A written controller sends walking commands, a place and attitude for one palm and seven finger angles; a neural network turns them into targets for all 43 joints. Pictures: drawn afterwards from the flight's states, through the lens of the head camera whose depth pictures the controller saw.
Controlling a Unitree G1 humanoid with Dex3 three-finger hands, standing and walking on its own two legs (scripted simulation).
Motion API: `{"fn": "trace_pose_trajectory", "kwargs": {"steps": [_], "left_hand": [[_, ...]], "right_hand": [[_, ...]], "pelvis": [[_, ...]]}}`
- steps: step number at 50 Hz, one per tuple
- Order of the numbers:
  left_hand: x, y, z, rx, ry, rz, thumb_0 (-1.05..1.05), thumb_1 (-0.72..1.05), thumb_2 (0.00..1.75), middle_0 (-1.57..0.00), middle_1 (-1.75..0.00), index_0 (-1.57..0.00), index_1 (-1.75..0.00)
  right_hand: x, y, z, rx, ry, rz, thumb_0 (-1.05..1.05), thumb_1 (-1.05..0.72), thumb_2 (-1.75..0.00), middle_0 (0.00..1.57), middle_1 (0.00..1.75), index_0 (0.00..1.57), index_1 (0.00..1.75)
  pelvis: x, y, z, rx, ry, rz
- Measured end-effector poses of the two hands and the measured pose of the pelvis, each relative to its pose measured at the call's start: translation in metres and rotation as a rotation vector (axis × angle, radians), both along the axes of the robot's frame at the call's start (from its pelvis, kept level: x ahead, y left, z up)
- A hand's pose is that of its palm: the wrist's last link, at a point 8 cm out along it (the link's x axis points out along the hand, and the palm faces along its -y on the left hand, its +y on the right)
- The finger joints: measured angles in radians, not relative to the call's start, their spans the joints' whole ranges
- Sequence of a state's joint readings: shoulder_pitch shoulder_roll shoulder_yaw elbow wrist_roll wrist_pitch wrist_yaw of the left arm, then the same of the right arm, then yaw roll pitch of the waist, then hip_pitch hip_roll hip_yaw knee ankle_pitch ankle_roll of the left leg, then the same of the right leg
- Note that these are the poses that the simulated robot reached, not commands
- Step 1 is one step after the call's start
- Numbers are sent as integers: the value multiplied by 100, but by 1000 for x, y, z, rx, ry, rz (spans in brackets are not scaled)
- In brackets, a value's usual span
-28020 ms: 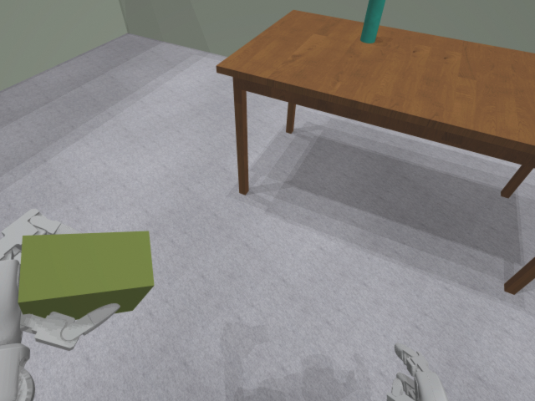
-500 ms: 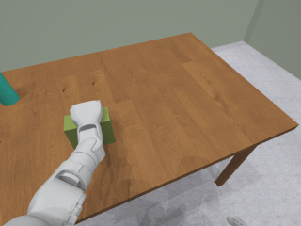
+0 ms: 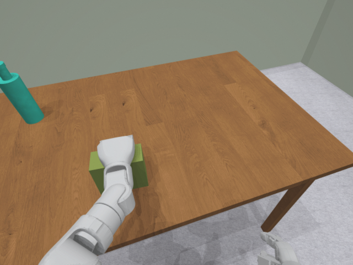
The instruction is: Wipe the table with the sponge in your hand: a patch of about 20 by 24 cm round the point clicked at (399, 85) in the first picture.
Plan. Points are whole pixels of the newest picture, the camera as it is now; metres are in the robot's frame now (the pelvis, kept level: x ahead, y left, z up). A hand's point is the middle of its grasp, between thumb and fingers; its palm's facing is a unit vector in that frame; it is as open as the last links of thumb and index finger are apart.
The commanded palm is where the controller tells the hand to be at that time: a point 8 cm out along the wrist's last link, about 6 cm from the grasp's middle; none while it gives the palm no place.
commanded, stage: wipe back along the third lane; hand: left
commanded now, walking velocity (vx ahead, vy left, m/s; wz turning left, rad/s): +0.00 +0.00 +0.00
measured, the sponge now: (122, 173) +0.35 +0.19 -0.02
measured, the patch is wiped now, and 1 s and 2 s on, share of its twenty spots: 1.00 1.00 1.00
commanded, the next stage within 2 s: slide back across to the middle lane in 1.50 s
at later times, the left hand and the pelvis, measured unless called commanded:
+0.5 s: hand (125, 181) +0.30 +0.16 +0.02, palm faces -0.03 -0.04 -1.00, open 10.1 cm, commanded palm +0.26 +0.14 +0.05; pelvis -0.02 -0.01 +0.00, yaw -1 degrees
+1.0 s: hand (126, 186) +0.29 +0.16 +0.01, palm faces -0.03 -0.06 -1.00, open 10.1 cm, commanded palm +0.25 +0.14 +0.04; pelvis -0.02 -0.02 +0.00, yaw -1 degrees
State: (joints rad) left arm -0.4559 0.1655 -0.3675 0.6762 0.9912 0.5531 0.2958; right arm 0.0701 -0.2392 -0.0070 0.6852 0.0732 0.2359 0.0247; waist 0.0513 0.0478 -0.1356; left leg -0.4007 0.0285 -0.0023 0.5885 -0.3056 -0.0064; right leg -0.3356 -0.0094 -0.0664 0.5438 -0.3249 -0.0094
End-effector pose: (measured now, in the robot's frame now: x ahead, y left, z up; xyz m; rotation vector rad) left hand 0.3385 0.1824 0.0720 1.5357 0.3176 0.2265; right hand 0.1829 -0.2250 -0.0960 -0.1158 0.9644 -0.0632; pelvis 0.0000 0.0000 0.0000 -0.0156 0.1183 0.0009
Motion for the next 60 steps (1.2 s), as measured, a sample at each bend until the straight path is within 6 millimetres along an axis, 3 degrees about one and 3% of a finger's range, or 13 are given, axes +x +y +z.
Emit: {"fn": "trace_pose_trajectory", "kwargs": {"steps": [13, 31, 42, 60], "left_hand": [[-33, -14, 1, -13, -28, -20, 0, -48, 105, -69, -134, -72, -134], [-63, -26, -1, -26, -33, -37, 0, -48, 105, -69, -134, -72, -135], [-63, -26, -4, -39, -22, -27, 0, -48, 105, -69, -134, -72, -135], [-64, -27, -4, -31, -26, -26, 0, -48, 105, -69, -134, -72, -134]], "right_hand": [[-23, -10, -3, 24, 0, -27, 1, -91, -90, 20, 30, 19, 30], [-2, -10, 14, 43, -115, 7, 1, -91, -90, 20, 30, 19, 30], [5, -8, 14, 42, -120, 20, 1, -91, -90, 20, 30, 19, 30], [-9, -12, 7, 37, -95, 1, 1, -91, -90, 20, 30, 19, 30]], "pelvis": [[-11, -6, 1, 8, -39, -14], [-20, -13, 1, 14, -68, -18], [-19, -16, 0, 15, -63, -21], [-22, -15, -2, 16, -57, -21]]}}
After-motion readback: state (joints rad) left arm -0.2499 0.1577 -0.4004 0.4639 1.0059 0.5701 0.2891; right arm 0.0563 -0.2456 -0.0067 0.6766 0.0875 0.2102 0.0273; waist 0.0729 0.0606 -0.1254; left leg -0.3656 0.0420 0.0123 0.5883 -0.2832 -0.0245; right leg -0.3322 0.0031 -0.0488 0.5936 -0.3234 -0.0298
